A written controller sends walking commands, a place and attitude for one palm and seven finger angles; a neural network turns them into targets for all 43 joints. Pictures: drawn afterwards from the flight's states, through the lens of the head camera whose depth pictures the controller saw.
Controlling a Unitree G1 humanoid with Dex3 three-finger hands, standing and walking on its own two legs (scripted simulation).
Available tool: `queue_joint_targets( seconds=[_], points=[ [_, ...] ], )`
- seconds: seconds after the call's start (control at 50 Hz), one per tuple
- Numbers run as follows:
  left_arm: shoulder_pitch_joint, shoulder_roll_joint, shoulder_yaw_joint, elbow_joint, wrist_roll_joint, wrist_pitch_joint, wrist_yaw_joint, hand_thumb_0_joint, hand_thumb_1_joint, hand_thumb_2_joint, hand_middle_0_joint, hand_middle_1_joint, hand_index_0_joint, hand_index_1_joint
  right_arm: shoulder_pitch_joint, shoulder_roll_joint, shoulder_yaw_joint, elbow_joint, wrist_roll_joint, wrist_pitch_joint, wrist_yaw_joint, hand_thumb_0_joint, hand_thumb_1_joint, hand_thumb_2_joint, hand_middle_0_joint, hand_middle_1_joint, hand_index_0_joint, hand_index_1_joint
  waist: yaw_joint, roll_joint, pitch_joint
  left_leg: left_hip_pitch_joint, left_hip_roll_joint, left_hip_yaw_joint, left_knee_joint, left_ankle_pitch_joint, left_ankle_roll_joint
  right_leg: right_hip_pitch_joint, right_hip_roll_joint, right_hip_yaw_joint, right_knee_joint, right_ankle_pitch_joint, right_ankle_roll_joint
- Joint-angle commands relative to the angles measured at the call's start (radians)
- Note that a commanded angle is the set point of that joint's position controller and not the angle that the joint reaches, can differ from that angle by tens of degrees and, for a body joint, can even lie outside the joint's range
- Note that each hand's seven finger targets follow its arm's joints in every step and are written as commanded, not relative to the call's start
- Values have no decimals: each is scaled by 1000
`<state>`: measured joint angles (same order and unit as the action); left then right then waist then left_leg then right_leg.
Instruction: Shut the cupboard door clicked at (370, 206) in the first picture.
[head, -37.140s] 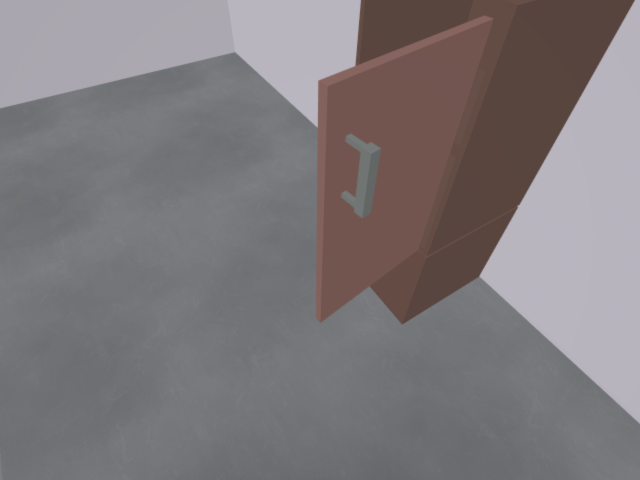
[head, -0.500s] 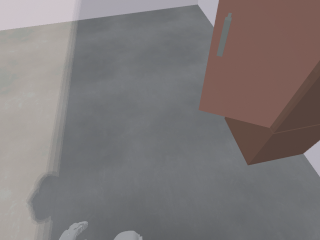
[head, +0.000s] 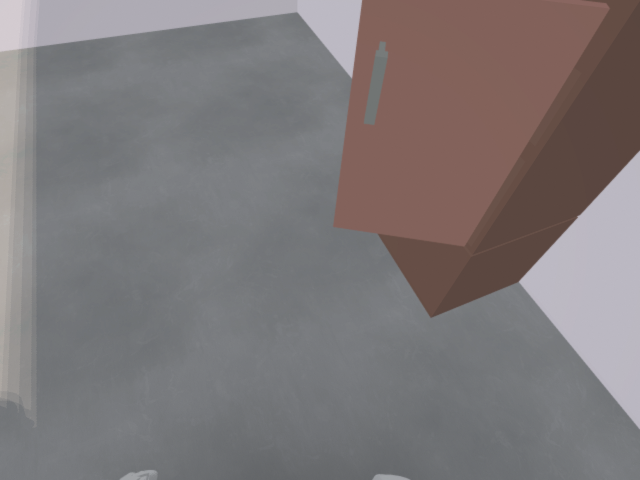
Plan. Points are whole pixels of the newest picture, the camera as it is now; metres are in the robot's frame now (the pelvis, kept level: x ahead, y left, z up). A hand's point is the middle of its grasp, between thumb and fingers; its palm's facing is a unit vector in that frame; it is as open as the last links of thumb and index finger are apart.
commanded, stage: take the last steps up to it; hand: left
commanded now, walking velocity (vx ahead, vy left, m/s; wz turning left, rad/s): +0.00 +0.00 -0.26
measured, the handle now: (375, 84) +0.72 -0.05 +0.09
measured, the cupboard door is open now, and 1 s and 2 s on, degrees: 58 58 58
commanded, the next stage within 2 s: come to a stop and stand still in 0.84 s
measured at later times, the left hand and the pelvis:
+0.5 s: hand out of the picture +0.11 +0.17 -0.20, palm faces -0.12 -0.98 -0.13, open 7.4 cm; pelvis +0.07 -0.01 -0.01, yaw -8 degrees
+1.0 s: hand (320, 330) +0.37 +0.01 -0.18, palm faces -0.27 -0.94 -0.20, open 7.4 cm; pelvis +0.22 -0.14 -0.02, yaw -12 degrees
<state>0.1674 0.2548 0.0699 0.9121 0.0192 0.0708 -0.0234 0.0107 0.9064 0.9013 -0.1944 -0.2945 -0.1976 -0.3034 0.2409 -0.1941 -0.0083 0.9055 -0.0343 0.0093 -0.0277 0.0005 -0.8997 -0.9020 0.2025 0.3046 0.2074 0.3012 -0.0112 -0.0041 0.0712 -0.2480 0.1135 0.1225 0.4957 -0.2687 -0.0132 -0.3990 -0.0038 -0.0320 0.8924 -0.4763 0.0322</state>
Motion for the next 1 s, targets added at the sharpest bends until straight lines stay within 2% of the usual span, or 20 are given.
queue_joint_targets(
  seconds=[0.0,0.04,0.08,0.1,0.12,0.14,0.2,0.32,0.36,0.38,0.42,0.44,0.52,0.62,0.78,0.82,0.86,0.88,0.9,0.98],
  points=[
    [8,23,2,-65,-2,-32,4,0,900,900,-200,-300,-200,-300,57,-224,-76,-18,3,-3,-7,0,-900,-900,200,300,200,300,-13,226,-150,153,199,-109,-50,526,129,93,17,-48,-234,110,-15],
    [84,58,11,-38,2,-44,8,0,900,900,-200,-300,-200,-300,39,-209,-79,-18,15,2,-1,0,-900,-900,200,300,200,300,24,134,-160,45,150,-73,44,368,64,278,2,-19,-478,333,-32],
    [154,209,39,-4,15,-61,28,0,900,900,-200,-300,-200,-300,-27,-96,-55,-64,25,5,7,0,-900,-900,200,300,200,300,67,-273,-113,-285,-63,37,360,-325,-43,400,-354,406,-586,713,-185],
    [167,218,33,-1,5,-60,31,0,900,900,-200,-300,-200,-300,-40,-121,-53,-59,24,22,0,0,-900,-900,200,300,200,300,79,-227,-114,-279,-42,-75,502,-364,-33,321,-384,402,-611,588,-264],
    [128,197,34,-16,7,-54,29,0,900,900,-200,-300,-200,-300,-49,-106,-58,-63,19,22,6,0,-900,-900,200,300,200,300,61,-182,-44,-341,-47,-88,576,-312,-30,290,-327,358,-641,405,-266],
    [93,165,40,-12,9,-55,37,0,900,900,-200,-300,-200,-300,-38,-114,-60,-49,13,21,5,0,-900,-900,200,300,200,300,45,-283,-53,-401,-33,-96,623,-284,-30,324,-294,396,-661,261,-262],
    [42,110,19,-20,4,-72,31,0,900,900,-200,-300,-200,-300,-26,-132,-64,-18,4,7,23,0,-900,-900,200,300,200,300,6,-193,-44,-332,-20,-73,590,-152,-44,256,-209,233,-655,221,-228],
    [81,133,25,15,12,-84,19,0,900,900,-200,-300,-200,-300,-35,-95,-59,-24,5,-17,27,0,-900,-900,200,300,200,300,17,-145,-22,-183,-50,-20,234,-146,-34,214,-206,262,-656,132,-251],
    [63,125,25,24,5,-83,14,0,900,900,-200,-300,-200,-300,62,-94,-56,10,4,-36,18,0,-900,-900,200,300,200,300,-29,-111,-52,-1,-72,6,40,-30,-30,154,-162,237,-570,134,-217],
    [52,96,20,23,-4,-80,11,0,900,900,-200,-300,-200,-300,146,-121,-59,40,2,-48,10,0,-900,-900,200,300,200,300,-67,-30,-83,175,-54,-23,-76,30,-27,55,-112,195,-450,128,-176],
    [39,15,-6,-24,-7,-80,-4,0,900,900,-200,-300,-200,-300,325,-298,-93,79,-17,-59,-13,0,-900,-900,200,300,200,300,-129,361,-116,377,388,-621,-294,-184,127,-288,52,17,76,-100,-67],
    [-29,65,3,-49,9,-77,-8,0,900,900,-200,-300,-200,-300,320,-296,-87,73,-9,-52,-15,0,-900,-900,200,300,200,300,-128,203,-55,296,429,-630,-305,-192,182,-312,-18,96,185,-64,-77],
    [5,35,17,3,18,-58,-28,0,900,900,-200,-300,-200,-300,163,-168,-50,47,-6,-69,-20,0,-900,-900,200,300,200,300,-30,150,61,116,270,-268,-306,117,105,-282,-64,87,290,175,-36],
    [1,-14,-3,16,12,-45,-28,0,900,900,-200,-300,-200,-300,230,-143,-48,93,1,-75,-17,0,-900,-900,200,300,200,300,-28,184,10,199,194,-47,-263,378,87,-287,-54,19,190,298,-15],
    [-130,-16,-16,-15,6,-59,-25,0,900,900,-200,-300,-200,-300,264,-155,-63,137,-6,-57,-10,0,-900,-900,200,300,200,300,-54,197,48,203,218,6,-210,516,99,-136,-43,-65,-198,316,-50],
    [-60,4,-11,8,5,-70,-19,0,900,900,-200,-300,-200,-300,247,-171,-69,143,-1,-52,-11,0,-900,-900,200,300,200,300,-16,181,-7,207,224,12,-121,633,90,9,-17,-78,-277,300,-71],
    [193,74,13,86,11,-91,-6,0,900,900,-200,-300,-200,-300,204,-154,-67,141,14,-54,-3,0,-900,-900,200,300,200,300,105,81,-143,77,150,54,156,554,33,391,-16,-35,-413,412,-95],
    [323,169,35,128,19,-106,9,0,900,900,-200,-300,-200,-300,228,-93,-59,130,30,-53,8,0,-900,-900,200,300,200,300,147,-160,-271,-128,14,101,433,115,1,621,-237,203,-463,499,-163],
    [336,207,36,143,0,-112,17,0,900,900,-200,-300,-200,-300,255,-44,-44,109,36,-45,2,0,-900,-900,200,300,200,300,110,-269,-329,-229,-79,-2,686,-401,-3,631,-392,391,-537,637,-231],
    [53,53,-16,76,-7,-114,49,0,900,900,-200,-300,-200,-300,205,-24,-33,141,27,-15,-1,0,-900,-900,200,300,200,300,-7,-75,-142,-171,7,-137,679,-200,-12,258,-309,172,-556,940,-203]
  ],
)
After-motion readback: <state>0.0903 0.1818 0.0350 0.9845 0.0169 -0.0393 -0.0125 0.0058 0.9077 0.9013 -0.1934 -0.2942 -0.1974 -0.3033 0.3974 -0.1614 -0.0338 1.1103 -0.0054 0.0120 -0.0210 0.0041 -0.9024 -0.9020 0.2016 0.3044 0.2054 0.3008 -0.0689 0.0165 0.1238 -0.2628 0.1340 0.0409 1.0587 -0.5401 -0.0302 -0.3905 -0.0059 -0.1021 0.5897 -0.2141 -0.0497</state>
